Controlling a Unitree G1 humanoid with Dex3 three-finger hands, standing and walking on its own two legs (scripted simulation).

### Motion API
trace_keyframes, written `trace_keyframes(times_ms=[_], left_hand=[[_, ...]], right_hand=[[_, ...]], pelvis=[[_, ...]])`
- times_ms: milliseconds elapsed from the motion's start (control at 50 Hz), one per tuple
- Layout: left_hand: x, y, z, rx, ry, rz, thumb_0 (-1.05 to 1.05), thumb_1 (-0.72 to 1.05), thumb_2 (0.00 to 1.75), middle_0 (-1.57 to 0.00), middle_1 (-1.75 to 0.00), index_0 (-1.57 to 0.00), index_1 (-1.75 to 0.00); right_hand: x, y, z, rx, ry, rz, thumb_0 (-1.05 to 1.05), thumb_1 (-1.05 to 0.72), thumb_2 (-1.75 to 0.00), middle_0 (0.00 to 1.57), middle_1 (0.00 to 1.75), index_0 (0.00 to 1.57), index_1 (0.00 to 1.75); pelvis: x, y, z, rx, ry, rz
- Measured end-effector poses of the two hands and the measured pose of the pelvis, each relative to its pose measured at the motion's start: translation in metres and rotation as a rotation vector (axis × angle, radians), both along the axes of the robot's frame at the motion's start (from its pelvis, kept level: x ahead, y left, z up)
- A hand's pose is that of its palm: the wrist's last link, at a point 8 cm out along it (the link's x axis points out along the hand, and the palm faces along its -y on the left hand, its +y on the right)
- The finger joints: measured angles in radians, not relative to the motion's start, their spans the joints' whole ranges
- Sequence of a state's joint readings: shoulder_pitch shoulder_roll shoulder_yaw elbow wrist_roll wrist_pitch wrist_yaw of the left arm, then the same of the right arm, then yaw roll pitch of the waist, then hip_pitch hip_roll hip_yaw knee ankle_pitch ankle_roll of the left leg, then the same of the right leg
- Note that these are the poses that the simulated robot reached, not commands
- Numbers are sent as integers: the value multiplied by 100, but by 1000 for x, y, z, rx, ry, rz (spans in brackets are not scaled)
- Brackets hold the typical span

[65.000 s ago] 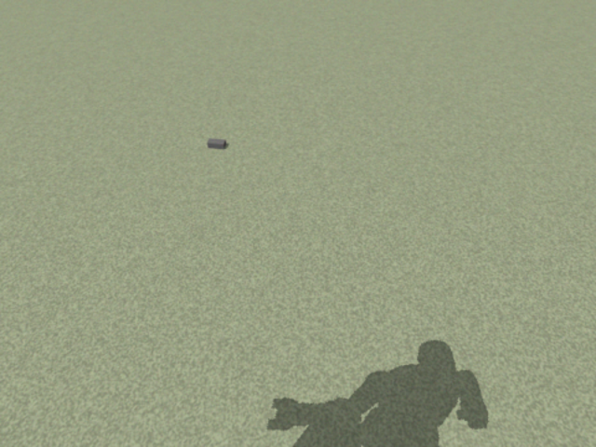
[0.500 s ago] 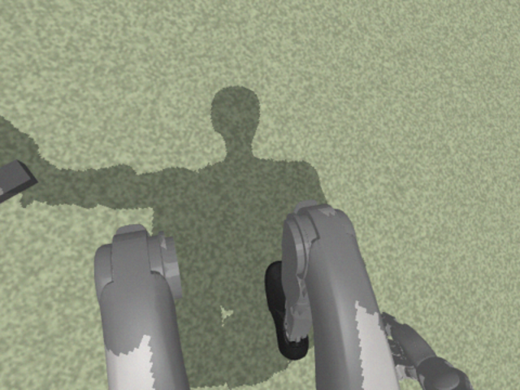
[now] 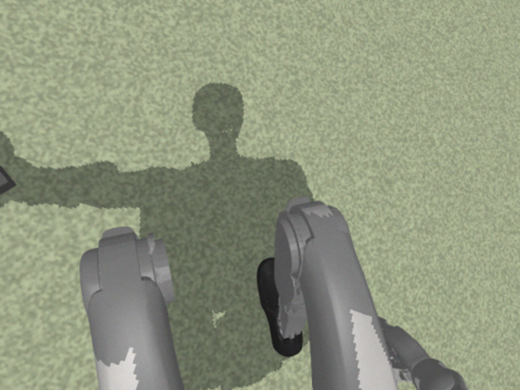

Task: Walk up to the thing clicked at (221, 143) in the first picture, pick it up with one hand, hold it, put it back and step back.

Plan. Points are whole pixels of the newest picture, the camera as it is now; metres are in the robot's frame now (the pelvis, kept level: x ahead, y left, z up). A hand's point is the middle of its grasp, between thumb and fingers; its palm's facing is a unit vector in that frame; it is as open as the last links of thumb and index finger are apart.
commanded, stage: rise first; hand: left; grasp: from above
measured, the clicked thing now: out of the picture +0.40 +0.40 -0.29
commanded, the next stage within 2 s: approach in 1.00 s
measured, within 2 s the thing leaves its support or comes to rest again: neither
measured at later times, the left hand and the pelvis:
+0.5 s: hand out of the picture +0.36 +0.42 -0.17, palm faces -0.31 -0.30 -0.90, open 13.9 cm; pelvis +0.00 +0.00 +0.00, yaw +1 degrees
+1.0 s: hand out of the picture +0.37 +0.42 -0.18, palm faces -0.30 -0.30 -0.91, open 13.7 cm; pelvis +0.00 +0.00 +0.00, yaw +0 degrees
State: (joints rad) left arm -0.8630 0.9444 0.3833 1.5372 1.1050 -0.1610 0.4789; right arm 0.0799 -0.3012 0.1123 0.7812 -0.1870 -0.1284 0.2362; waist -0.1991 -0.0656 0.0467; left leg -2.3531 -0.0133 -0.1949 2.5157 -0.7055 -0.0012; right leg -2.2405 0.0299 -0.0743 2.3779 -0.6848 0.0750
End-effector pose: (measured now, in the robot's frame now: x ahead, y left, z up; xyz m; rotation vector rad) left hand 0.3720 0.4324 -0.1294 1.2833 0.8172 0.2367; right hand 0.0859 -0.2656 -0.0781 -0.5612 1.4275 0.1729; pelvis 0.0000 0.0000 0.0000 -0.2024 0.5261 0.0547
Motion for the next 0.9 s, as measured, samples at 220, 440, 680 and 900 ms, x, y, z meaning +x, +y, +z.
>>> trace_keyframes(times_ms=[220,440,680,900], left_hand=[[-5,0,10,9,24,-14,0,-50,99,-20,-92,-15,-96],[-9,-3,16,0,27,-16,0,-51,99,-19,-93,-15,-96],[-5,-6,6,-3,15,-10,0,-50,98,-19,-93,-16,-97],[1,-8,8,7,24,-16,0,-48,96,-18,-95,-16,-97]], right_hand=[[5,4,0,32,-10,-12,0,-90,-90,20,30,20,30],[10,0,1,45,-42,8,0,-90,-90,20,30,20,30],[-2,-7,3,20,-23,9,0,-91,-90,20,30,20,30],[-7,-1,0,41,-16,-9,1,-90,-90,20,30,20,30]], pelvis=[[1,1,5,2,11,8],[-3,-2,5,11,2,9],[-4,-4,0,11,-13,2],[-3,-2,1,8,-3,2]])
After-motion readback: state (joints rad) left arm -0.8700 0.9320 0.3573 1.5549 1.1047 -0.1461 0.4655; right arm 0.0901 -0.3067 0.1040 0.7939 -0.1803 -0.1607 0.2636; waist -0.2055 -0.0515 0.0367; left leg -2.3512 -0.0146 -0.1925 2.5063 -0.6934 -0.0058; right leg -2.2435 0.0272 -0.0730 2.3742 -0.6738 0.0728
